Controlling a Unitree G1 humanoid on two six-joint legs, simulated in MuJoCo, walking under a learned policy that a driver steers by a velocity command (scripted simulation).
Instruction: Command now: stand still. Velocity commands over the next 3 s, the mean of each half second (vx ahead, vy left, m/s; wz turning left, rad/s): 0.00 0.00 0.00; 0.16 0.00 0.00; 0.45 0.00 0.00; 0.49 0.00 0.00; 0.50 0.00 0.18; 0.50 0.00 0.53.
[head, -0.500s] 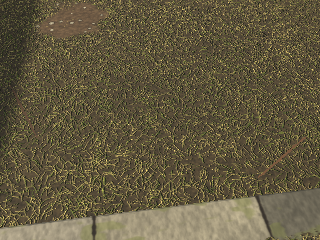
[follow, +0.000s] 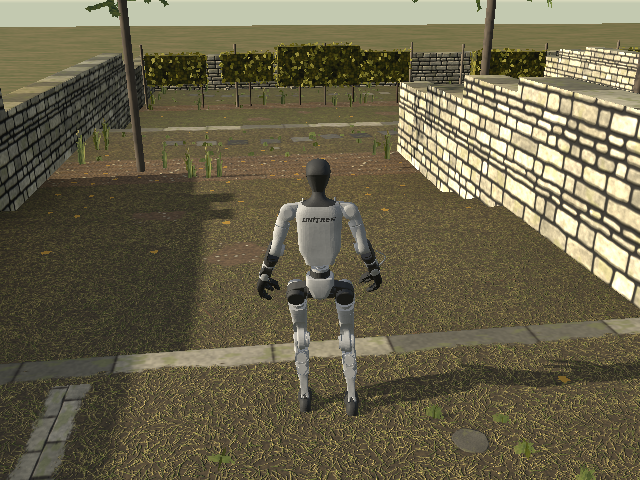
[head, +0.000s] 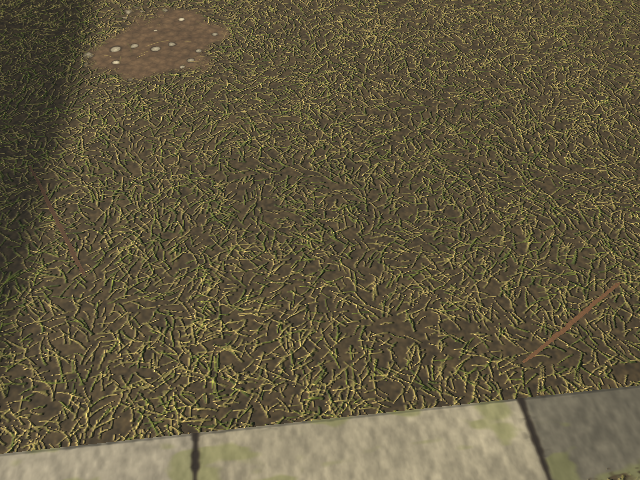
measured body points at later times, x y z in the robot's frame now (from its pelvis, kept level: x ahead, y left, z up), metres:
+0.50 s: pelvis +0.00 +0.00 +0.00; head +0.01 +0.01 +0.45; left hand +0.10 +0.29 -0.13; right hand +0.13 -0.29 -0.11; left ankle +0.00 +0.08 -0.74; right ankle -0.03 -0.16 -0.74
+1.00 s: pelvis +0.06 -0.06 +0.00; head +0.07 -0.07 +0.45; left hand +0.17 +0.21 -0.12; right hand +0.03 -0.32 -0.14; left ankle +0.00 +0.08 -0.74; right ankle +0.07 -0.18 -0.73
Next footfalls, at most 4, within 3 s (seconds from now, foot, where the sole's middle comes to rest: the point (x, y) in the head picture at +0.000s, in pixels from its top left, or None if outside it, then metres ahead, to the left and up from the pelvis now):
1.02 right None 0.11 -0.18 -0.77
1.48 left None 0.47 0.02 -0.77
2.10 right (440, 362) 0.86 -0.28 -0.92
2.58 left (345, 274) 1.14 -0.04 -0.92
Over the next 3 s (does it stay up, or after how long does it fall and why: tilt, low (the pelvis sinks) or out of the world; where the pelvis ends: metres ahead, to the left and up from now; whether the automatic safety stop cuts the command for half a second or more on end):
stays up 1.23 -0.11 -0.15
